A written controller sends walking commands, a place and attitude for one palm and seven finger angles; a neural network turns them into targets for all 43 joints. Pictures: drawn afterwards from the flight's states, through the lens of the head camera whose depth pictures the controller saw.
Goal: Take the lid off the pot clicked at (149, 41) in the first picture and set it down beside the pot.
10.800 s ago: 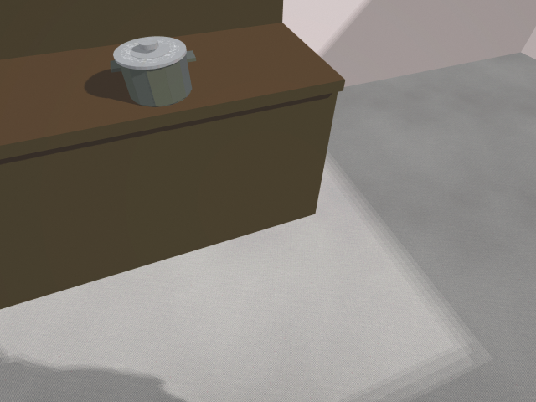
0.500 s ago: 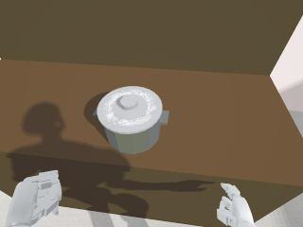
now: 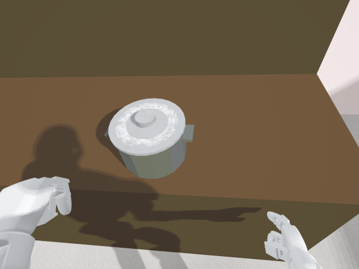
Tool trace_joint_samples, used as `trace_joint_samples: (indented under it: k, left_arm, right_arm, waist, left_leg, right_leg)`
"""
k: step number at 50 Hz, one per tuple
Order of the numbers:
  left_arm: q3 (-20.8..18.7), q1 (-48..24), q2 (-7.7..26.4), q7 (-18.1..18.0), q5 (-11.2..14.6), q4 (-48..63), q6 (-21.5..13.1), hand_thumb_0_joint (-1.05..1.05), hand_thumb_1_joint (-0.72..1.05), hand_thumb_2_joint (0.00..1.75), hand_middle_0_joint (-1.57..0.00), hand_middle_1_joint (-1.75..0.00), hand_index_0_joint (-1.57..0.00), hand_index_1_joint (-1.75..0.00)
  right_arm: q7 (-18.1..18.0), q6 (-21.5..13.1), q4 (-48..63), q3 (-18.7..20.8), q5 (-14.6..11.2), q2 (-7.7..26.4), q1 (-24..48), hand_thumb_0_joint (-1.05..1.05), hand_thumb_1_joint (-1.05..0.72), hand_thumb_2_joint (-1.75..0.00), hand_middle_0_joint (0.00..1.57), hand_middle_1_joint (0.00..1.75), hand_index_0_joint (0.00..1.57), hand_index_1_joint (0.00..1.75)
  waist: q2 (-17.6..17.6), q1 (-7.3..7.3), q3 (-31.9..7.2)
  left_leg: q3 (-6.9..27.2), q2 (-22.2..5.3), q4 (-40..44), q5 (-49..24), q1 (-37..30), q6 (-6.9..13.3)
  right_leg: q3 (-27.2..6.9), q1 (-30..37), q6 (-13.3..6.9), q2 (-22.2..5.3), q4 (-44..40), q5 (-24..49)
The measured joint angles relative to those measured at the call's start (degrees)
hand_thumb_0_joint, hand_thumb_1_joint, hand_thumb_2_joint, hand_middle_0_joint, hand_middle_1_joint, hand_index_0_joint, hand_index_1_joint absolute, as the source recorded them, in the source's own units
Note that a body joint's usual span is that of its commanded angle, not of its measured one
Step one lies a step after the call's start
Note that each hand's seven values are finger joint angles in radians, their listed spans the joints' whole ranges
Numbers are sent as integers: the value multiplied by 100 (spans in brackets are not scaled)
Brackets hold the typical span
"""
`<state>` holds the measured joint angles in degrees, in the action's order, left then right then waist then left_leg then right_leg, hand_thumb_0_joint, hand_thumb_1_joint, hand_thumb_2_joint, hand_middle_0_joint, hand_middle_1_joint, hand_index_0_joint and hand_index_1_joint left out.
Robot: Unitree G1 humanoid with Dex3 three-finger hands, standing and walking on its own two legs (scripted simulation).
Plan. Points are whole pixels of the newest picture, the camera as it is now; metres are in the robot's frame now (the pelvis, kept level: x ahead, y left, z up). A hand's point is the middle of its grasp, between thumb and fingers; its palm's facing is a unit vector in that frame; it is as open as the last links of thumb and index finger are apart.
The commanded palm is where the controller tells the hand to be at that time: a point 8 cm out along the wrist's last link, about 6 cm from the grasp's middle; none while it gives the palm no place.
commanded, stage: reach forward and open the fingers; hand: left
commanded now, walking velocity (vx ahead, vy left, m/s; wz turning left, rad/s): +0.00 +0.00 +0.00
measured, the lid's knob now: (145, 118) +0.44 +0.15 +0.10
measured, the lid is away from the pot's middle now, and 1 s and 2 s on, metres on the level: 0.00 0.00 0.00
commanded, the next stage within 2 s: move the open hand above the knob in 0.88 s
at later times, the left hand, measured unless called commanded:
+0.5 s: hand (39, 192) +0.20 +0.29 +0.13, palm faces -0.18 -0.06 -0.98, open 6.8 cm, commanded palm +0.19 +0.27 +0.19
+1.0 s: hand (42, 155) +0.25 +0.29 +0.17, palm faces -0.07 -0.01 -1.00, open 10.0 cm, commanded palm +0.23 +0.27 +0.23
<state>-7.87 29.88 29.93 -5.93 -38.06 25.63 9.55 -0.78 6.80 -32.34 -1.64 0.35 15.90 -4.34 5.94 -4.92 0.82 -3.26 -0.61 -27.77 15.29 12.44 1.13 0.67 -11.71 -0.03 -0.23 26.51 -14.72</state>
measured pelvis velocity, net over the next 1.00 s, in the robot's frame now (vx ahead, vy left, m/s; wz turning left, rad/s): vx -0.04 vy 0.02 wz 0.05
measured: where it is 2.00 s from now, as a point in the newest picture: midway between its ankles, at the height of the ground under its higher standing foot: outside the picture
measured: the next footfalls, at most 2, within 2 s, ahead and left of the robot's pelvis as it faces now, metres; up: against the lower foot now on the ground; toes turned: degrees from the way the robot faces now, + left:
none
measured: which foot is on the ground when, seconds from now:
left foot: down 0.00-1.00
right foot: down 0.00-1.00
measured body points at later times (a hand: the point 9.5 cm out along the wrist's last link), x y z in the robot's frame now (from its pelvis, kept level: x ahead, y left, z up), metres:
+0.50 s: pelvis -0.03 +0.01 +0.01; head -0.01 -0.02 +0.45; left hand +0.21 +0.29 +0.18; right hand +0.20 -0.19 -0.09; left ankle -0.01 +0.10 -0.74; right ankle -0.01 -0.12 -0.74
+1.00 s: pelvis -0.04 +0.02 +0.00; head -0.03 -0.02 +0.45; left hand +0.25 +0.28 +0.23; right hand +0.20 -0.17 -0.09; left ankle -0.01 +0.10 -0.74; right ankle -0.01 -0.12 -0.74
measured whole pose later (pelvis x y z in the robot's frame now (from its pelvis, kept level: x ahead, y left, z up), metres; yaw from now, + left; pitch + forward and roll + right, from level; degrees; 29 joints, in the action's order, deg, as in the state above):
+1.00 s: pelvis -0.04 +0.02 +0.00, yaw +3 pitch -2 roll -1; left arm 0.7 -13.3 40.6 20.6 -43.7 8.4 7.9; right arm -0.6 5.7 -34.3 -3.5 -3.1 15.5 -2.2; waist 6.3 -4.8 3.5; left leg -1.3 2.5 -24.0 9.4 12.3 3.2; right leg 2.6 -10.7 1.4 -3.1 23.3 -10.2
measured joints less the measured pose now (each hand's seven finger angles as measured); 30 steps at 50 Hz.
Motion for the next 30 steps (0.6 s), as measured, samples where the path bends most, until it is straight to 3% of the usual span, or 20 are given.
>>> trace_joint_samples:
  k: [2,5,16,22,30]
  left_arm:
    - [103,-159,138,215,-287,-170,91,1,73,96,-123,-132,-123,-132]
    - [255,-418,348,626,-439,-372,62,1,65,100,-120,-122,-121,-123]
    - [271,-1487,874,2059,-320,-874,-456,0,32,119,-109,-84,-109,-85]
    - [169,-1936,1017,2255,-295,-930,-815,0,14,126,-102,-63,-102,-63]
    - [449,-2706,829,2261,-369,-1018,-740,0,-8,134,-92,-35,-93,-35]
  right_arm:
    - [11,116,2,25,-74,73,66,1,-90,-90,20,30,20,30]
    - [-38,159,-36,51,-154,140,59,1,-90,-90,20,30,20,30]
    - [-72,-50,-107,11,-266,106,36,1,-90,-90,20,30,20,30]
    - [-12,-90,-113,-7,-250,48,21,1,-90,-90,20,30,20,30]
    - [34,-166,-220,-11,-270,-6,-26,1,-90,-90,20,30,20,30]
  waist:
    - [70,10,11]
    - [136,16,-23]
    - [167,87,134]
    - [125,51,250]
    - [88,-13,324]
  left_leg:
    - [11,10,11,-35,40,11]
    - [68,45,57,-85,30,28]
    - [232,110,230,-255,-193,70]
    - [221,137,337,-391,-184,109]
    - [214,237,424,-540,-141,184]
  right_leg:
    - [11,-31,10,-10,-14,28]
    - [68,8,32,-42,-64,55]
    - [233,367,76,-93,-388,243]
    - [224,388,110,-115,-563,419]
    - [223,337,170,-214,-606,539]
